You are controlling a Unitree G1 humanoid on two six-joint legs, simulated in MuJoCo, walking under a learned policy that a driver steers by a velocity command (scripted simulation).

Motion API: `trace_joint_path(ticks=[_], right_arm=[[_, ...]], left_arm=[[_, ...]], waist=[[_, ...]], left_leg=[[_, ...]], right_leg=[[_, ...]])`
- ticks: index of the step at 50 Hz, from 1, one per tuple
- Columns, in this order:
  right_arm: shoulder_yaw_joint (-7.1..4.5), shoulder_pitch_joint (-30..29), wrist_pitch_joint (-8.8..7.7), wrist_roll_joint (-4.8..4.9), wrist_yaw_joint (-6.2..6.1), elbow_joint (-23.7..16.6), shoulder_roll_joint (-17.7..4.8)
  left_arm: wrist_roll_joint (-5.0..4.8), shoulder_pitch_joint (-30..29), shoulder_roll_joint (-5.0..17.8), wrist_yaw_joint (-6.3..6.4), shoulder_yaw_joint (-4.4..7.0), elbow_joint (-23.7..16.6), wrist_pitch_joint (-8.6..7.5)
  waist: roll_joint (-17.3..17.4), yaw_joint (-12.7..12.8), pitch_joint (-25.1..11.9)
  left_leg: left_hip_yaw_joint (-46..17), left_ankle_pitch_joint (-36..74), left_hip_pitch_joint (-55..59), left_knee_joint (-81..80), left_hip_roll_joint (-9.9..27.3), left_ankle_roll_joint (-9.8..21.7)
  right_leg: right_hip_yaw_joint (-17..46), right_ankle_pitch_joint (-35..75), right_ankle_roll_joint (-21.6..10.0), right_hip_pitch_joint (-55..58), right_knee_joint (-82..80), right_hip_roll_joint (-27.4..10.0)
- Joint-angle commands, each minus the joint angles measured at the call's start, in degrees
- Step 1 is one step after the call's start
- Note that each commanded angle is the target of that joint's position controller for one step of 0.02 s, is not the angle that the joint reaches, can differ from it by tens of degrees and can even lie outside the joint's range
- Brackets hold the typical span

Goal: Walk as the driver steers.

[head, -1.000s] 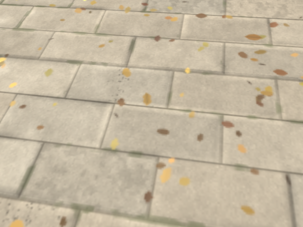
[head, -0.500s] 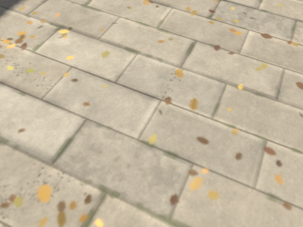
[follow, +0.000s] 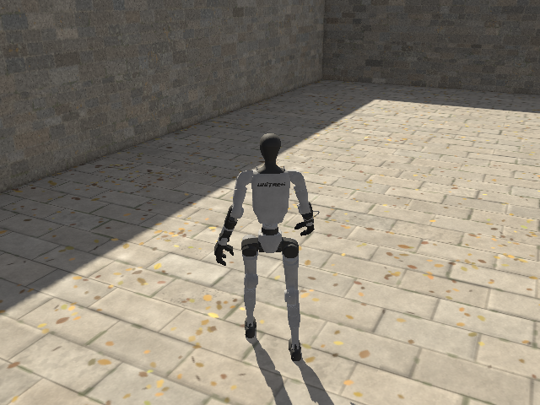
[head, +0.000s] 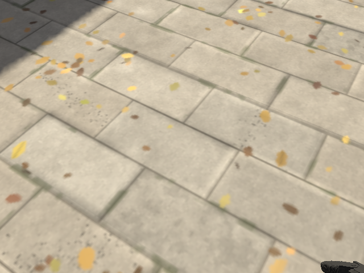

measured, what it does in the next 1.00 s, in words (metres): walks ahead, turning right: left foot, then right foot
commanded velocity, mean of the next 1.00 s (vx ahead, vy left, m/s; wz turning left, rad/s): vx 0.32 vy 0.00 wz -0.30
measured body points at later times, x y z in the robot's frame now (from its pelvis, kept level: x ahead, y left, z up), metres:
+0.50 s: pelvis +0.24 -0.01 -0.01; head +0.28 -0.03 +0.43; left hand +0.52 +0.15 -0.09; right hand +0.18 -0.29 -0.14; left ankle +0.09 +0.13 -0.73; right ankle +0.38 -0.15 -0.72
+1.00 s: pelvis +0.41 -0.06 +0.00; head +0.43 -0.06 +0.45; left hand +0.63 +0.13 -0.11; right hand +0.44 -0.35 -0.11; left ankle +0.51 +0.06 -0.74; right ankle +0.38 -0.14 -0.74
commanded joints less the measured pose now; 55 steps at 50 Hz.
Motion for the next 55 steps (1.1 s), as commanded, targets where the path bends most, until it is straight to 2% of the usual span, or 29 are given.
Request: trace_joint_path(ticks=[1, 2, 3, 4, 6, 8, 13, 17, 22, 24, 25, 26, 27, 28, 29, 30, 31, 32, 33, 36, 40, 44, 47, 48, 49, 50, 51, 52, 55], right_arm=[[-4.18, 12.6, -1.38, -0.18, -1.15, -0.9, -10.1], [-5.43, 20.7, -1.1, -2.06, -1.77, -0.2, -16.0], [-4.95, 22.6, -1.12, -2.31, -1.38, 0.7, -14.4], [-3.5, 18.7, -1.28, -1.79, -1.23, 0.8, -10.5], [-2.16, 12.0, -1.41, -1.57, -1.23, 0.7, -6.4], [-1.8, 8.7, -2.1, -2.17, -1.27, 1.1, -4.6], [-2.53, 8.9, -3.21, -2.36, -1.76, 3.7, -5.8], [-2.95, 9.9, -2.6, -1.87, -2.46, 5.1, -7.8], [-3.61, 13.8, -0.71, -0.65, -2.72, 7.7, -10.2], [-3.98, 13.6, 0.29, -0.36, -3.14, 7.7, -12.0], [-4.02, 13.4, 0.86, -0.32, -3.4, 7.6, -12.6], [-3.73, 12.4, 1.07, 0.02, -3.6, 7.2, -12.4], [-2.7, 13.3, 0.5, -0.97, -3.65, 6.0, -10.2], [0.12, 22.4, -0.63, -2.9, -2.26, 4.2, -2.4], [-1.15, 18.5, -1.59, -1.21, -1.59, 6.7, -9.4], [-1.6, 12.0, -1.48, 0.94, -1.59, 4.5, -10.3], [-1.02, 9.8, -1.41, 0.33, -2.21, 3.8, -8.7], [-1.18, 9.0, -0.9, -0.64, -2.81, 4.4, -8.6], [-1.4, 10.6, 0.09, -0.77, -3.06, 4.9, -8.8], [-1.04, 14.6, 2.23, -1.46, -3.91, 6.5, -6.2], [-0.43, 10.3, 2.72, -1.94, -4.17, 5.8, -4.6], [-0.62, 5.5, 3.18, -1.45, -3.88, 5.1, -5.6], [-0.86, 5.7, 2.98, -2.04, -3.65, 5.2, -5.5], [-0.85, 5.9, 2.73, -2.68, -3.58, 5.3, -5.9], [-1.21, 5.9, 2.48, -2.98, -3.82, 4.9, -8.4], [-1.85, 3.8, 2.72, -2.59, -4.15, 4.7, -11.7], [-1.26, 2.4, 3.03, -2.16, -3.8, 5.3, -7.8], [-0.72, 1.8, 3.08, -2.09, -3.27, 5.1, -5.3], [-0.62, 2.7, 2.29, -2.23, -2.83, 6.4, -5.5]], left_arm=[[0.44, -4.8, 7.1, 0.02, 1.12, -4.2, -0.72], [1.12, -3.1, 1.4, 0.19, -0.66, -6.8, -1.34], [-0.22, -2.5, 3.4, 0.73, -0.21, -7.1, -2.01], [-1.4, -4.0, 7.8, 0.61, 1.21, -7.1, -2.06], [-0.62, -7.4, 7.2, 0.29, 1.35, -7.1, -1.61], [-0.29, -7.0, 5.5, -0.07, 1.47, -6.4, -0.49], [0.15, -10.6, 3.1, -0.33, 0.99, -8.0, 0.64], [0.54, -18.4, 1.8, -1.81, 0.04, -10.8, 0.07], [0.24, -25.3, 2.0, -3.82, -0.24, -14.9, -0.11], [0.67, -23.1, 3.9, -4.07, 0.74, -15.5, 0.12], [0.97, -17.5, 5.8, -3.92, 1.82, -14.5, 0.2], [1.14, -8.7, 8.4, -3.28, 3.32, -12.5, 0.16], [1.5, -2.4, 12.2, -1.92, 4.5, -11.2, 0.7], [2.63, -6.4, 17.4, -1.39, 4.2, -12.6, 0.26], [2.4, -3.1, 12.4, -1.46, 3.22, -13.5, 0.29], [2.33, -6.5, 10.3, -1.79, 2.31, -12.5, 0.04], [1.28, -9.9, 8.4, -1.81, 1.85, -11.8, -0.2], [1.11, -12.9, 6.7, -1.63, 1.27, -11.9, -0.28], [1.82, -14.7, 6.3, -1.55, 1.01, -12.1, -0.4], [2.62, -17.7, 6.4, -1.62, 0.98, -10.8, -1.34], [2.63, -18.6, 6.1, -0.59, 0.69, -8.4, -0.57], [3.03, -17.5, 6.1, -0.42, 0.3, -5.8, 0.54], [2.27, -18.4, 4.8, -0.64, -0.48, -4.4, 1.02], [1.99, -17.2, 3.5, -0.65, -0.99, -3.6, 0.97], [2.85, -15.0, 2.3, -0.57, -1.46, -3.2, 0.69], [3.38, -9.3, 2.5, -0.73, -1.19, -2.2, 0.38], [3.32, -10.4, 1.7, -0.38, -1.6, -1.8, 0.7], [3.05, -14.1, 3.4, -0.15, -1.34, -2.0, 1.3], [2.71, -15.7, 4.0, 0.46, -1.08, -1.6, 2.86]], waist=[[-4.5, -11.9, -5.2], [9.2, -13.7, -14.7], [15.0, -13.5, -16.5], [11.2, -12.2, -9.2], [7.1, -9.3, -1.5], [7.4, -6.9, 1.1], [3.1, -6.1, 3.5], [1.8, -8.4, 5.6], [1.3, -9.8, 6.6], [3.6, -7.2, 3.1], [4.5, -3.9, -0.6], [3.6, 1.1, -5.4], [-2.3, 3.5, -11.1], [-16.1, -5.3, -20.8], [-5.4, 1.1, -30.5], [-4.6, 0.4, -21.1], [-1.2, -1.8, -12.7], [-0.5, -3.6, -8.4], [-1.7, -5.8, -7.2], [-2.9, -8.7, -7.0], [-5.2, -7.7, -7.4], [-5.7, -5.5, -5.7], [-5.6, -6.9, -4.4], [-4.1, -7.3, -4.0], [-0.7, -5.9, -4.7], [6.9, -1.3, -5.2], [9.0, -2.2, -5.9], [6.6, -4.0, -3.6], [4.2, -5.1, -2.7]], left_leg=[[-2.6, 0.6, 27.4, -3.7, 2.2, 3.7], [-23.3, -9.3, 46.0, -6.2, 17.6, 9.9], [-39.6, -20.8, 43.3, -13.9, 22.6, 13.8], [-34.0, -25.2, 37.5, -15.2, 21.6, 12.5], [-21.3, -16.1, 27.2, -17.6, 16.9, 10.1], [-12.3, -5.9, 20.8, -20.4, 13.7, 8.8], [-1.2, 9.1, 19.6, -22.6, 13.3, 9.9], [5.8, 12.1, 20.1, -23.5, 12.5, 8.7], [9.8, 23.4, 29.3, -18.8, 15.0, 7.3], [11.1, 45.8, 31.5, -10.5, 14.9, 6.3], [11.2, 54.4, 31.2, -2.1, 14.2, 5.6], [12.1, 53.2, 26.2, 9.5, 12.2, 3.8], [11.8, 31.4, 12.5, 26.1, 8.7, 0.9], [6.0, -29.6, -10.1, 49.2, -2.0, -2.8], [-5.9, -29.7, -8.7, 53.6, -1.8, -2.6], [-5.5, -25.3, -12.0, 51.8, 1.1, -2.1], [-3.9, -21.1, -13.2, 46.4, 3.4, -2.1], [-3.4, -18.7, -11.3, 42.9, 4.6, -2.4], [-3.7, -16.5, -6.0, 41.2, 5.4, -2.6], [-2.7, -11.7, 0.8, 34.4, 4.8, -4.4], [-2.6, -3.0, 2.5, 20.0, 4.8, -5.3], [-3.0, -0.1, 5.1, 10.5, 4.2, -4.9], [-2.1, 1.0, 10.5, 0.2, 2.8, -2.9], [-2.9, 8.3, 14.2, -5.8, 3.3, -1.9], [-7.1, 19.8, 18.0, -6.4, 7.4, -0.6], [-9.5, 23.1, 20.4, -4.0, 10.5, 2.7], [-8.9, 11.8, 15.7, -4.8, 9.1, 3.9], [-7.7, 5.6, 12.8, -5.5, 6.6, 2.6], [-5.2, 8.1, 13.5, -4.2, 4.3, 0.5]], right_leg=[[5.2, 19.3, -7.1, -16.2, 12.2, -6.5], [-1.1, 4.6, -2.4, -33.7, 34.5, 1.0], [4.1, -11.8, -1.8, -40.6, 46.8, 3.2], [6.3, -8.2, -2.5, -44.3, 52.1, 0.0], [4.4, 0.5, -2.9, -43.8, 50.6, -3.4], [4.4, 6.1, -2.5, -39.6, 48.4, -5.2], [5.1, 15.1, -0.6, -43.0, 41.6, -4.7], [0.1, 24.2, -1.2, -40.1, 27.1, -4.0], [-4.5, 19.9, -4.7, -39.9, 18.2, -2.3], [-7.8, 14.1, -7.0, -33.2, 17.6, 1.9], [-8.8, 12.5, -8.2, -25.9, 17.0, 4.5], [-8.1, 18.7, -10.1, -12.5, 12.3, 6.3], [1.7, 33.9, -12.8, 5.2, 12.6, -0.4], [31.8, 49.2, -25.7, 25.3, 13.2, -19.6], [35.8, 48.7, -26.7, 23.9, 8.3, -21.0], [25.3, 51.9, -23.6, 17.4, 7.1, -18.4], [18.8, 50.4, -20.5, 8.0, 5.9, -15.2], [15.2, 48.9, -18.9, 0.5, 3.9, -13.2], [12.3, 49.0, -18.2, -6.4, 1.5, -11.9], [6.3, 52.3, -18.3, -14.8, -1.7, -9.8], [1.6, 47.6, -15.9, -14.2, -1.7, -7.1], [4.1, 33.0, -15.2, -13.6, -2.3, -8.2], [5.9, 23.9, -13.1, -13.9, 1.2, -7.8], [5.7, 19.3, -10.4, -14.8, 2.8, -5.8], [4.6, 13.7, -7.3, -16.0, 5.7, -2.9], [1.9, 5.0, -5.2, -18.9, 6.7, 1.4], [-0.2, 3.7, -3.7, -14.7, 5.7, 2.3], [-0.1, 5.4, -3.3, -13.7, 5.7, 2.1], [1.0, 10.8, -4.1, -13.7, 5.9, 0.9]])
